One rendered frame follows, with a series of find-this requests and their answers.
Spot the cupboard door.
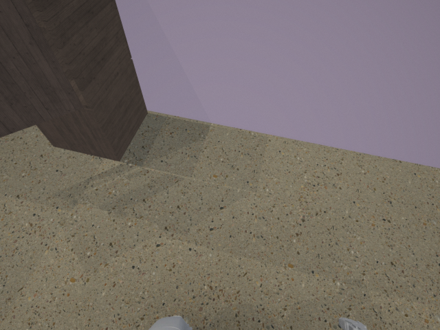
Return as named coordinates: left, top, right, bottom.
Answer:
left=0, top=0, right=83, bottom=138

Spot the left robot thigh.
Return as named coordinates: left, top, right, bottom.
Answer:
left=149, top=316, right=193, bottom=330

